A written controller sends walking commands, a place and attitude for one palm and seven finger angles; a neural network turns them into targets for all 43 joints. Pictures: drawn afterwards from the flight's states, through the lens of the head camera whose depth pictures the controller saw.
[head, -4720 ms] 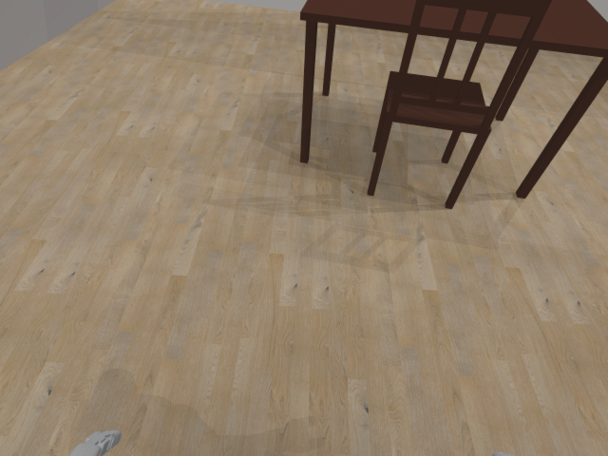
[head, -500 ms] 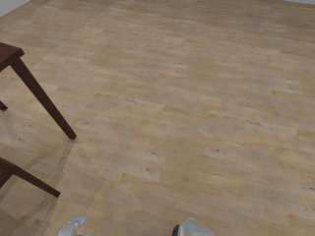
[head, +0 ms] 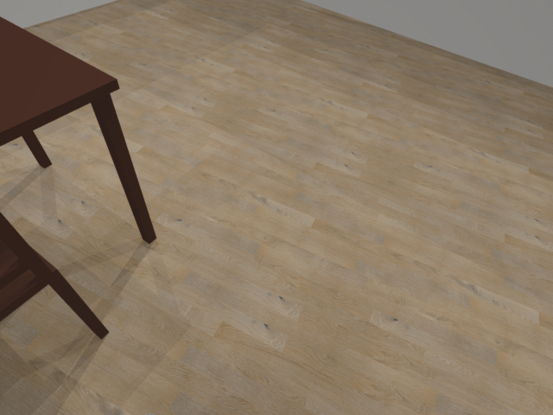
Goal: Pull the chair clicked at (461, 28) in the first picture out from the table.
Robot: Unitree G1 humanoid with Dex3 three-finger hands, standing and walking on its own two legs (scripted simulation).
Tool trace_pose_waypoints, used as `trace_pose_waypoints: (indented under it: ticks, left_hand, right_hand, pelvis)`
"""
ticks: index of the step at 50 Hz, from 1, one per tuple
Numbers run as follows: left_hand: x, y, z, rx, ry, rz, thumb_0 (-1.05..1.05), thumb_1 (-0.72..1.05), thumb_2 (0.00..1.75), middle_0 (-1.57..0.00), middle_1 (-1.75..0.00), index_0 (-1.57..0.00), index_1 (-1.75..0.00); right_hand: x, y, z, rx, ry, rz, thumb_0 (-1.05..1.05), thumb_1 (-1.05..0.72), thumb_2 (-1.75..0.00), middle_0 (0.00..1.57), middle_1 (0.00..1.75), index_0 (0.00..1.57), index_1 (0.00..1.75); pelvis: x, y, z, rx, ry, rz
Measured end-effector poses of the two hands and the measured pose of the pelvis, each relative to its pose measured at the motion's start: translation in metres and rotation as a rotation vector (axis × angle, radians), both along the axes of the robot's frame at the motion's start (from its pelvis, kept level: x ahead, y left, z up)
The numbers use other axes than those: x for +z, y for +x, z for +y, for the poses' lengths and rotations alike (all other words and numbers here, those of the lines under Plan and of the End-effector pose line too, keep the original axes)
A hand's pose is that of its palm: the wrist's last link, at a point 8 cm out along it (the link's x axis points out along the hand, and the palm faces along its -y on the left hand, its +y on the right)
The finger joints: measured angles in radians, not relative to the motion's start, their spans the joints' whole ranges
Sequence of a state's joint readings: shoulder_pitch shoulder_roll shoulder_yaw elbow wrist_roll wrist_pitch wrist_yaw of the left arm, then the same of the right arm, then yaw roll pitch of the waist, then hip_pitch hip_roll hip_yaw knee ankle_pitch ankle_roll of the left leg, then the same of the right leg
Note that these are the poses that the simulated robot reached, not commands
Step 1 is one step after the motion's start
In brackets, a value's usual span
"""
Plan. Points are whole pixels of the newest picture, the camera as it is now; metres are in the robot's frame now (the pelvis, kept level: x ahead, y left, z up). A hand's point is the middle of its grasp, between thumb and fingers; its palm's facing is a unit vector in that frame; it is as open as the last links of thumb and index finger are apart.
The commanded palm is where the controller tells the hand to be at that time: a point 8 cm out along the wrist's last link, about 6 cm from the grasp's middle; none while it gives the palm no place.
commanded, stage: turn to face it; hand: left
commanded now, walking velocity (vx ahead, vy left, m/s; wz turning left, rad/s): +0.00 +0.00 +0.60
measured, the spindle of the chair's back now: out of the picture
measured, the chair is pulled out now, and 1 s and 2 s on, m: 0.00 0.00 0.00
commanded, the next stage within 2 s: take the last steps up to it in 1.64 s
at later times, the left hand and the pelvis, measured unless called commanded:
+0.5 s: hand out of the picture +0.09 +0.17 -0.13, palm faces +0.25 -0.93 -0.28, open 7.4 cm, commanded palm none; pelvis +0.00 -0.05 +0.00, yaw +15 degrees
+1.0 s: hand out of the picture -0.15 +0.16 -0.18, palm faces +0.59 -0.77 -0.26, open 7.4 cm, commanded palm none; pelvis -0.03 -0.03 +0.00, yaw +35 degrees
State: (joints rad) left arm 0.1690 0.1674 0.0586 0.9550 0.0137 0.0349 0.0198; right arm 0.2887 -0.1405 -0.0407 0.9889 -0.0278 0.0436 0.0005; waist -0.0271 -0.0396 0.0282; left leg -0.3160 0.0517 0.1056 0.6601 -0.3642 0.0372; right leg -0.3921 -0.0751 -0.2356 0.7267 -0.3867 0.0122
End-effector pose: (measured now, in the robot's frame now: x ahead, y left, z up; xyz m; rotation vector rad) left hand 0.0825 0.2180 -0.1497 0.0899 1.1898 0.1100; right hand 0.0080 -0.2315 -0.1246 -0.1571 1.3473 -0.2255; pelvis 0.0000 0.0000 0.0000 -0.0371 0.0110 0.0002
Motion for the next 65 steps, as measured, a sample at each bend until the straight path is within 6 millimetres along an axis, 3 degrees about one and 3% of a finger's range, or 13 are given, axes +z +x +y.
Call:
trace_pose_waypoints:
  ticks: [7, 13, 17, 24, 28, 33, 37, 41, 48, 51, 55, 65]
  left_hand:
    - [0.019, -0.044, 0.049, 0.084, 0.087, 0.123, 0.00, 0.91, 0.90, -0.20, -0.30, -0.20, -0.30]
    - [0.030, -0.047, 0.060, 0.140, 0.135, 0.105, 0.00, 0.91, 0.90, -0.19, -0.30, -0.20, -0.30]
    - [0.036, -0.034, 0.048, 0.160, 0.143, 0.044, 0.00, 0.91, 0.90, -0.19, -0.30, -0.20, -0.30]
    - [0.047, -0.015, 0.004, 0.188, 0.164, -0.102, 0.00, 0.91, 0.90, -0.19, -0.30, -0.20, -0.30]
    - [0.058, -0.034, -0.018, 0.231, 0.173, -0.116, 0.00, 0.90, 0.90, -0.20, -0.30, -0.20, -0.30]
    - [0.061, -0.072, -0.034, 0.308, 0.166, -0.068, 0.00, 0.90, 0.90, -0.20, -0.30, -0.21, -0.30]
    - [0.055, -0.111, -0.042, 0.383, 0.153, -0.009, 0.00, 0.90, 0.90, -0.20, -0.30, -0.21, -0.30]
    - [0.045, -0.158, -0.045, 0.462, 0.133, 0.073, 0.00, 0.90, 0.90, -0.20, -0.30, -0.21, -0.30]
    - [0.016, -0.244, -0.035, 0.610, 0.081, 0.200, 0.00, 0.90, 0.90, -0.20, -0.30, -0.21, -0.30]
    - [0.006, -0.269, -0.025, 0.664, 0.063, 0.236, 0.00, 0.90, 0.90, -0.20, -0.30, -0.20, -0.30]
    - [0.012, -0.273, -0.010, 0.703, 0.058, 0.212, 0.00, 0.91, 0.90, -0.20, -0.30, -0.20, -0.30]
    - [0.031, -0.238, 0.019, 0.742, 0.102, 0.040, 0.00, 0.91, 0.90, -0.20, -0.30, -0.20, -0.30]
  right_hand:
    - [0.014, 0.015, 0.010, 0.058, -0.005, 0.010, 0.00, -0.91, -0.90, 0.20, 0.30, 0.21, 0.30]
    - [0.016, 0.038, -0.002, 0.115, -0.011, -0.010, 0.00, -0.90, -0.90, 0.21, 0.30, 0.21, 0.30]
    - [0.013, 0.053, -0.020, 0.155, -0.013, -0.026, 0.00, -0.90, -0.90, 0.21, 0.30, 0.21, 0.30]
    - [-0.009, 0.086, -0.063, 0.228, 0.008, -0.063, 0.00, -0.90, -0.90, 0.20, 0.30, 0.21, 0.30]
    - [-0.009, 0.110, -0.076, 0.287, 0.015, -0.079, 0.01, -0.91, -0.90, 0.20, 0.30, 0.20, 0.30]
    - [-0.003, 0.135, -0.077, 0.370, 0.031, -0.094, 0.01, -0.91, -0.90, 0.20, 0.30, 0.20, 0.30]
    - [-0.001, 0.150, -0.066, 0.445, 0.034, -0.078, 0.00, -0.91, -0.90, 0.20, 0.30, 0.20, 0.30]
    - [0.001, 0.166, -0.042, 0.530, 0.033, -0.075, 0.01, -0.91, -0.90, 0.20, 0.30, 0.20, 0.30]
    - [0.007, 0.197, 0.029, 0.708, 0.020, -0.153, 0.01, -0.91, -0.90, 0.20, 0.30, 0.20, 0.30]
    - [0.013, 0.201, 0.057, 0.767, 0.016, -0.201, 0.01, -0.91, -0.90, 0.20, 0.30, 0.20, 0.30]
    - [0.027, 0.194, 0.074, 0.805, -0.001, -0.207, 0.00, -0.91, -0.90, 0.20, 0.30, 0.20, 0.30]
    - [0.030, 0.175, 0.079, 0.833, 0.002, -0.151, 0.00, -0.90, -0.90, 0.21, 0.30, 0.21, 0.30]
  pelvis:
    - [0.017, 0.003, 0.008, 0.049, -0.003, 0.022]
    - [0.019, 0.005, 0.002, 0.106, 0.000, 0.023]
    - [0.018, 0.003, -0.011, 0.152, 0.010, 0.021]
    - [0.005, -0.001, -0.047, 0.242, 0.041, 0.018]
    - [0.010, -0.002, -0.060, 0.310, 0.058, 0.003]
    - [0.016, -0.003, -0.070, 0.378, 0.079, -0.006]
    - [0.017, -0.007, -0.072, 0.433, 0.083, -0.008]
    - [0.015, -0.013, -0.068, 0.484, 0.075, -0.004]
    - [0.001, -0.028, -0.042, 0.579, 0.033, 0.010]
    - [-0.002, -0.036, -0.032, 0.612, 0.031, 0.009]
    - [0.009, -0.041, -0.023, 0.656, 0.004, 0.001]
    - [0.019, -0.041, -0.015, 0.751, 0.006, 0.006]
